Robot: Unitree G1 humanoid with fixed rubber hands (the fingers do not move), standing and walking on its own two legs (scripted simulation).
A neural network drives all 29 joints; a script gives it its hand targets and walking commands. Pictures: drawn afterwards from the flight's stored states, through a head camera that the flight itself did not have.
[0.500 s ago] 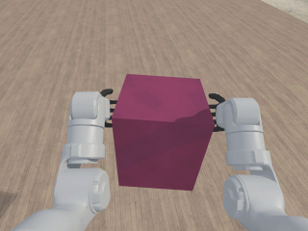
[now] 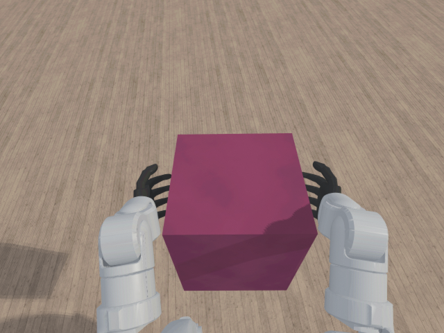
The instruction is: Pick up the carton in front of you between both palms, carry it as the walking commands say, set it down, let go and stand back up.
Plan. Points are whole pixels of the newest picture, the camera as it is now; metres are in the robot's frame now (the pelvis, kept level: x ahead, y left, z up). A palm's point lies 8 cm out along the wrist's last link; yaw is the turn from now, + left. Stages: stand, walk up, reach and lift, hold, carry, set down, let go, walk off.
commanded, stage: carry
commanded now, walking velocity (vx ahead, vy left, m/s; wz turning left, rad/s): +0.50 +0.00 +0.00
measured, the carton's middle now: (234, 216) +0.32 +0.00 -0.01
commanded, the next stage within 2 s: none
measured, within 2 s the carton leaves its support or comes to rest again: neither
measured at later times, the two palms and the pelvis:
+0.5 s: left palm (154, 95) +0.58 +0.17 +0.08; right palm (288, 96) +0.56 -0.12 +0.09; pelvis +0.31 +0.04 +0.00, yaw -3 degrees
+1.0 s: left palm (185, 28) +0.89 +0.13 +0.08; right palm (286, 26) +0.89 -0.17 +0.07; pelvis +0.63 -0.02 +0.00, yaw +0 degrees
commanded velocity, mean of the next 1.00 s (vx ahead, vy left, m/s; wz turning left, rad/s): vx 0.50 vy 0.00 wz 0.00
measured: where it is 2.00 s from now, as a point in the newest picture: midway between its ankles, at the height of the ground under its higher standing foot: (229, 129)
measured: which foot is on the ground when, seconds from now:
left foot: up 0.00-0.18, down 0.20-0.72, up 0.74-1.00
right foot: down 0.00-0.20, up 0.22-0.66, down 0.68-1.00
